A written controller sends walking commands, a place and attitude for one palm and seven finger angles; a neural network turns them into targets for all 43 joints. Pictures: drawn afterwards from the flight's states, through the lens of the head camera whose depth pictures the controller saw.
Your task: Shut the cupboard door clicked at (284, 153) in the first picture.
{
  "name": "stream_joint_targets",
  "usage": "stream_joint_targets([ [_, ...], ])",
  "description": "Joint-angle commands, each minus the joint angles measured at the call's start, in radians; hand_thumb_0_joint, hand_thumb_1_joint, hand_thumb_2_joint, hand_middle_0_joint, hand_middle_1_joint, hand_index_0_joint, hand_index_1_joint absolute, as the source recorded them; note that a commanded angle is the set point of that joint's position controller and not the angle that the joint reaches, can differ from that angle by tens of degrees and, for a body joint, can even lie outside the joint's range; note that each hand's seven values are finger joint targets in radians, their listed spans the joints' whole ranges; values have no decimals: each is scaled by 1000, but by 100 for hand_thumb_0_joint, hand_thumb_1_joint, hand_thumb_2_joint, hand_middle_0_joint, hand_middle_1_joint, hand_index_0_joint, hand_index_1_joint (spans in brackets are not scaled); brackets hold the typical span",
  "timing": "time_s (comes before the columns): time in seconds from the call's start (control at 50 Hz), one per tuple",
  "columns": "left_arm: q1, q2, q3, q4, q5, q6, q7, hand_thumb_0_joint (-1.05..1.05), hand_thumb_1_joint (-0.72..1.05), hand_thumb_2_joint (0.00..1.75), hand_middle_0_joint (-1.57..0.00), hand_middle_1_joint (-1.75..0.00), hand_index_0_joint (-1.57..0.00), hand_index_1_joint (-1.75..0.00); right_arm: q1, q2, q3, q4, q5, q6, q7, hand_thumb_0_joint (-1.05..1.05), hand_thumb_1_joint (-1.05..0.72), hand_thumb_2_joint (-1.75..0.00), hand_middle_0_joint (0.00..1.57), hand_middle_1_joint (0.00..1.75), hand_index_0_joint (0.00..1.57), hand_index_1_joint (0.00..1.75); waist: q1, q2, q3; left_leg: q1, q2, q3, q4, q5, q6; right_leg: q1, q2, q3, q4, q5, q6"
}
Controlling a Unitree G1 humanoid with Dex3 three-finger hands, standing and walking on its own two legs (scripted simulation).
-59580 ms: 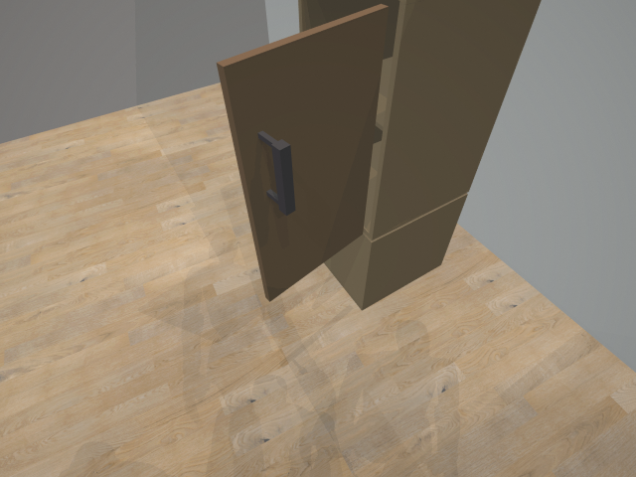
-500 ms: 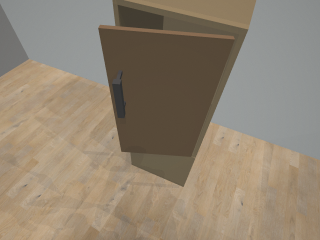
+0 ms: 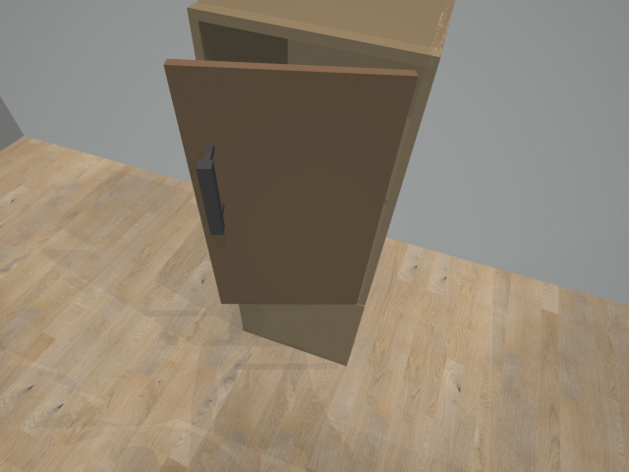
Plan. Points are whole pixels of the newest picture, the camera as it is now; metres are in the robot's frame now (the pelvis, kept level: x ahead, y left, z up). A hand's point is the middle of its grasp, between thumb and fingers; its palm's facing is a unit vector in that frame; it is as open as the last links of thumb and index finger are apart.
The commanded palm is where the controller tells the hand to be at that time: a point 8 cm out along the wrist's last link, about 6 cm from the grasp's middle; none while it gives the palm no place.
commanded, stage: look again from close up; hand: left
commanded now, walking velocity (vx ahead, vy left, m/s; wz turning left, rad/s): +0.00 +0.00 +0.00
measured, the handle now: (213, 191) +0.51 +0.19 +0.05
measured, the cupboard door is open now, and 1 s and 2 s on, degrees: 20 20 20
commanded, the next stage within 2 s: shuffle to correct the standing spot in 0.56 s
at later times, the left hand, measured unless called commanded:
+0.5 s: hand out of the picture +0.02 +0.20 -0.18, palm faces +0.01 -0.97 -0.23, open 7.3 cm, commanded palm none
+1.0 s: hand out of the picture +0.03 +0.17 -0.19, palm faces +0.03 -0.98 -0.20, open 7.3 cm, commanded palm none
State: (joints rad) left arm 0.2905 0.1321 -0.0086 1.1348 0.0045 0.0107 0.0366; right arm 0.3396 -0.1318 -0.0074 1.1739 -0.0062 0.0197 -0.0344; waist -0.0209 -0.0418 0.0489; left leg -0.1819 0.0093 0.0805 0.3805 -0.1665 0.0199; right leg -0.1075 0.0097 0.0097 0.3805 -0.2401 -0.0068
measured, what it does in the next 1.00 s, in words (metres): stands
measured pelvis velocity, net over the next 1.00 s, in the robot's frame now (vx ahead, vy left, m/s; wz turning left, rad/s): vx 0.05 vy -0.01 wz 0.02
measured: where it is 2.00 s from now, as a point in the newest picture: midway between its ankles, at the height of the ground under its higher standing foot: outside the picture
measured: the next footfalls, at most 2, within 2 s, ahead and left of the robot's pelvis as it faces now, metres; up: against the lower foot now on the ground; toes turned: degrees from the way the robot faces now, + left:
none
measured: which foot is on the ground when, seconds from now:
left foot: down 0.00-1.00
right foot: down 0.00-1.00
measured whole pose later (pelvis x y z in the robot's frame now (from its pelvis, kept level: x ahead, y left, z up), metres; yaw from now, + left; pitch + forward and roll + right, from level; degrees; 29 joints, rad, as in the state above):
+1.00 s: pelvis +0.05 -0.01 -0.01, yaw +1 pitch +1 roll +1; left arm 0.33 0.17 0.00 1.08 0.03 0.00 0.02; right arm 0.27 -0.15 -0.01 1.09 -0.02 0.00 -0.03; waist 0.00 -0.02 0.01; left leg -0.25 0.00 0.06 0.55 -0.32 0.02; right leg -0.17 0.00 -0.01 0.55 -0.40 -0.01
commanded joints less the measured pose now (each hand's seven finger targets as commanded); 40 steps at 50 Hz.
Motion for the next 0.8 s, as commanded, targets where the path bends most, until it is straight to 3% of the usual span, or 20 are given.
stream_joint_targets([
  [0.0, 75, 77, 21, -14, 3, -16, 3, 0, 90, 90, -20, -30, -20, -30, 47, -86, -13, -34, -2, -29, -5, 0, -90, -90, 20, 30, 20, 30, 18, 48, 43, 1, 90, -123, -99, -76, -2, -93, -97, 90, -101, -18, -26],
  [0.04, 76, 70, 20, -10, 2, -17, 4, 0, 90, 90, -20, -30, -20, -30, 54, -88, -11, -31, -3, -34, -8, 0, -90, -90, 20, 30, 20, 30, 17, 46, 38, 10, 93, -131, -99, -45, -1, -92, -97, 89, -85, 17, -27],
  [0.06, 120, 108, 1, -10, 24, -55, 38, 0, 90, 90, -20, -30, -20, -30, -73, -115, 3, -107, -1, -60, 12, 0, -90, -90, 20, 30, 20, 30, 55, 146, 65, -64, 98, -83, 134, 125, -24, -128, -153, 101, -57, 294, -31],
  [0.08, 75, 159, 17, -54, 9, -58, 29, 0, 90, 90, -20, -30, -20, -30, 5, -71, -1, -124, -5, -47, 18, 0, -90, -90, 20, 30, 20, 30, -14, 148, -21, -25, 67, -103, 92, -72, -19, -138, -164, 122, -50, 8, -58],
  [0.1, 45, 157, 19, -67, 10, -60, 20, 0, 90, 90, -20, -30, -20, -30, -5, -75, 1, -117, -15, -44, 22, 0, -90, -90, 20, 30, 20, 30, 3, 174, 19, -32, 62, -108, 71, -75, -12, -177, -142, 100, -40, -62, -61],
  [0.12, 50, 140, 13, -64, 9, -59, 17, 0, 90, 90, -20, -30, -20, -30, 30, -87, -1, -121, -14, -44, 21, 0, -90, -90, 20, 30, 20, 30, -10, 128, -8, -49, 70, -119, 64, -98, 1, -163, -111, 81, -17, -117, -56],
  [0.18, 70, 90, 5, -66, 8, -52, 14, 0, 90, 90, -20, -30, -20, -30, 45, -108, -2, -139, -13, -52, 15, 0, -90, -90, 20, 30, 20, 30, 1, 59, -28, -73, 92, -154, 37, -72, 25, -141, -80, 53, 48, -61, -51],
  [0.2, 70, 89, 6, -68, 11, -51, 14, 0, 90, 90, -20, -30, -20, -30, 46, -106, -2, -144, -14, -55, 15, 0, -90, -90, 20, 30, 20, 30, 6, 83, -26, -91, 96, -163, 25, -47, 30, -124, -78, 39, 64, -42, -49],
  [0.28, 76, 84, 3, -73, 11, -46, 13, 0, 90, 90, -20, -30, -20, -30, 19, -120, -6, -153, -11, -58, 13, 0, -90, -90, 20, 30, 20, 30, 15, -10, 17, -81, 100, -164, 10, -28, 37, -160, -77, 54, 70, -12, -38],
  [0.3, 73, 90, 3, -75, 12, -47, 13, 0, 90, 90, -20, -30, -20, -30, 15, -118, -4, -152, -10, -60, 13, 0, -90, -90, 20, 30, 20, 30, 17, 8, 25, -82, 97, -157, 9, 7, 39, -156, -82, 54, 69, 12, -37],
  [0.36, 68, 104, 5, -83, 11, -42, 14, 0, 90, 90, -20, -30, -20, -30, 1, -138, -6, -141, -10, -57, 14, 0, -90, -90, 20, 30, 20, 30, 15, -34, 52, -63, 97, -153, -9, -16, 38, -182, -84, 59, 61, -8, -29],
  [0.46, 70, 132, 9, -93, 12, -38, 10, 0, 90, 90, -20, -30, -20, -30, -36, -157, -8, -147, -9, -59, 15, 0, -90, -90, 20, 30, 20, 30, 22, 12, 36, -44, 97, -146, -31, -24, 38, -165, -89, 63, 51, 10, -25],
  [0.56, 61, 156, 13, -97, 11, -40, 7, 0, 90, 90, -20, -30, -20, -30, -62, -170, -9, -144, -7, -65, 12, 0, -90, -90, 20, 30, 20, 30, 22, 37, -37, 18, 94, -121, 4, 99, 36, -127, -99, 74, 43, 98, -23],
  [0.64, 52, 166, 15, -95, 11, -39, 6, 0, 90, 90, -20, -30, -20, -30, -79, -175, -11, -138, -6, -67, 9, 0, -90, -90, 20, 30, 20, 30, 24, 60, -57, 40, 98, -115, 17, 168, 36, -108, -102, 72, 41, 139, -20],
  [0.7, 72, 132, 9, -73, 14, -32, 3, 0, 90, 90, -20, -30, -20, -30, -66, -147, -5, -121, -8, -59, 9, 0, -90, -90, 20, 30, 20, 30, 21, 41, -50, 35, 110, -128, 13, 75, 42, -103, -90, 31, 52, 50, -11],
  [0.78, 76, 125, 14, -77, 24, -19, -8, 0, 90, 90, -20, -30, -20, -30, -68, -183, -22, -123, -14, -47, 9, 0, -90, -90, 20, 30, 20, 30, 18, 109, 31, -15, 160, -223, -71, -157, 75, -182, -60, -33, 111, -106, -12],
])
